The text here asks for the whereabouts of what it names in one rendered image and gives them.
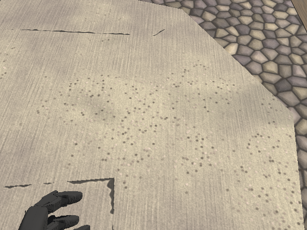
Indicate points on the left robot hand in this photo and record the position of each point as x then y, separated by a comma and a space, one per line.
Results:
36, 217

